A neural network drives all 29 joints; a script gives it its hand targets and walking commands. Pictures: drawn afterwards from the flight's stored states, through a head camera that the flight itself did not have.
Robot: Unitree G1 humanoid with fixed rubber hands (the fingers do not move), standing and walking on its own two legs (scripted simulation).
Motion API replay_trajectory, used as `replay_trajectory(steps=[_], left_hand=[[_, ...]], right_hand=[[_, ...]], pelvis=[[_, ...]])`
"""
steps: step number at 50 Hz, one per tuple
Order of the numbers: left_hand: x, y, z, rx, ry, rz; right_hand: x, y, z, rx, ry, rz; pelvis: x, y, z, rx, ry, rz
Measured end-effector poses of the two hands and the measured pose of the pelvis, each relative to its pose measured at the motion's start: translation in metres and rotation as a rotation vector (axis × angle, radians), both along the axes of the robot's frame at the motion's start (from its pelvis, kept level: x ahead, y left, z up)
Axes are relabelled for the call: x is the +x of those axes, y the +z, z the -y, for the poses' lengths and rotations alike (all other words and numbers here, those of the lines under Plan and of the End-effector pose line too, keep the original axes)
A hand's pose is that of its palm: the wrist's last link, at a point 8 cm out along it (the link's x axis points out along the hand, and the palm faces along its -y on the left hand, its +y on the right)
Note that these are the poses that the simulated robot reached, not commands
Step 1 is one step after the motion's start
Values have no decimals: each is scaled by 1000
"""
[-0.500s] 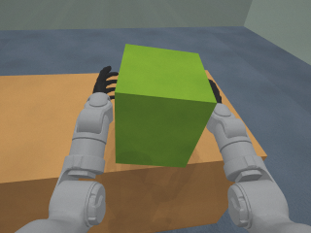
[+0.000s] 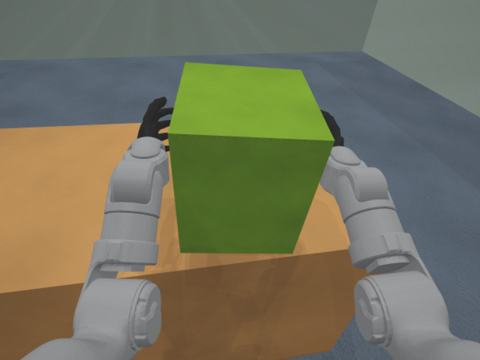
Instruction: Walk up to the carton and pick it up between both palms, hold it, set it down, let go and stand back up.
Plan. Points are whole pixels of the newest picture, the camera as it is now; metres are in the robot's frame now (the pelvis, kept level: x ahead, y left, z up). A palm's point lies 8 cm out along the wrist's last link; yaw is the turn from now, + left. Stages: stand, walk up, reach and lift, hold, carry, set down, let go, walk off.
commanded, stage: reach and lift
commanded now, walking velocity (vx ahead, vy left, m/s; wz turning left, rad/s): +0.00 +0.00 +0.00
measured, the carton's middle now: (240, 161) +0.40 +0.02 +0.18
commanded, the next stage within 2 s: hold in 0.90 s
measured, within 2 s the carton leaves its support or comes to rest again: neither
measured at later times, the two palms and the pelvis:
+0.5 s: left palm (153, 130) +0.37 +0.16 +0.24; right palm (338, 144) +0.38 -0.13 +0.23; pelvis +0.00 +0.00 +0.00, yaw +0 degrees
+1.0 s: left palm (149, 124) +0.35 +0.16 +0.27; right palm (350, 134) +0.36 -0.13 +0.26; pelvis -0.01 +0.00 +0.00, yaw +0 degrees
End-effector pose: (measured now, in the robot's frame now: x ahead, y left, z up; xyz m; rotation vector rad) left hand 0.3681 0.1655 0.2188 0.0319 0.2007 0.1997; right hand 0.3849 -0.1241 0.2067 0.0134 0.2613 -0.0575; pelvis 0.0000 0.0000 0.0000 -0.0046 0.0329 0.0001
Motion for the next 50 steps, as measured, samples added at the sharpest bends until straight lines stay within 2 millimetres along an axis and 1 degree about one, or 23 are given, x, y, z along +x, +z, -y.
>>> replay_trajectory(steps=[8, 14, 18, 25, 36, 50], left_hand=[[-1, 9, 1, 3, -4, 9], [3, 19, 3, 9, -16, 15], [5, 23, 4, 11, -23, 16], [4, 23, 6, 12, -28, 5], [-4, 34, 6, 16, -22, 12], [-19, 47, 10, 14, -36, 26]], right_hand=[[-1, 14, 1, -12, -1, 10], [-1, 20, 3, -21, -8, 17], [-1, 22, 5, -25, -13, 18], [-2, 22, 7, -14, -19, 6], [-9, 32, 7, 12, -18, 11], [-25, 55, 11, -5, -30, 26]], pelvis=[[0, 0, 0, 0, 0, 0], [0, 0, 0, 0, 0, 0], [0, 0, 0, 0, 0, 0], [0, 0, 0, 0, 0, 0], [-1, 0, 0, 0, 0, 2], [-9, -1, 0, -1, 1, 12]])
